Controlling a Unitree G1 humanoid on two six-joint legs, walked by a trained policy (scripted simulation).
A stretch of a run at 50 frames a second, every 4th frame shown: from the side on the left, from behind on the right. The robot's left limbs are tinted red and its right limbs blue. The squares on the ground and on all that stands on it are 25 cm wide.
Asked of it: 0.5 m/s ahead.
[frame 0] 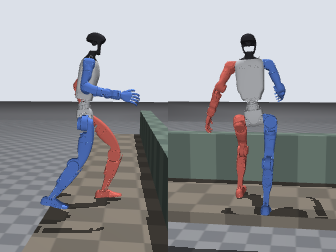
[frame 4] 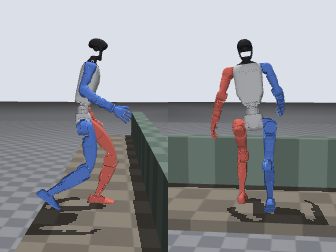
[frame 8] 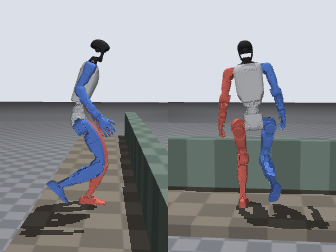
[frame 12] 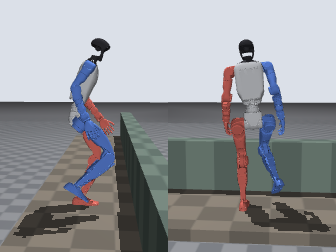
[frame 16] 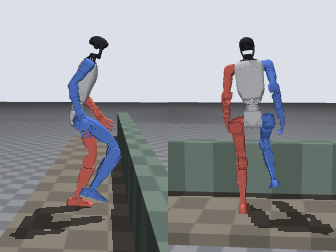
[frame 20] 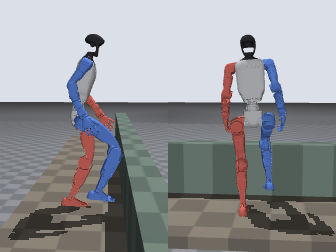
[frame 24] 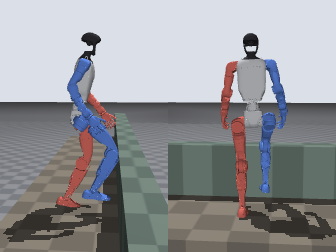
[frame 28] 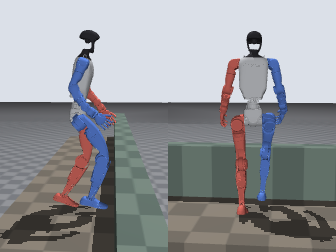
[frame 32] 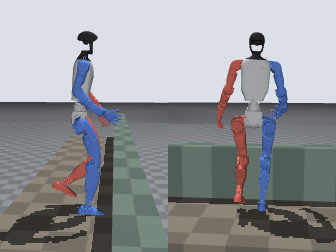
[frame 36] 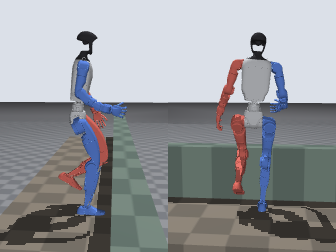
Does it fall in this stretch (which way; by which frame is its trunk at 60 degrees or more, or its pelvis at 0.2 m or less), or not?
no
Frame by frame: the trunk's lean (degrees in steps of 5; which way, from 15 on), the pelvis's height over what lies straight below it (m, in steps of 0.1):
0: 10, 0.7
4: 15 forward and to its left, 0.7
8: 20 forward, 0.7
12: 25 forward, 0.7
16: 20 forward, 0.8
20: 15 forward, 0.8
24: 10, 0.8
28: 10, 0.8
32: 5, 0.8
36: 10, 0.8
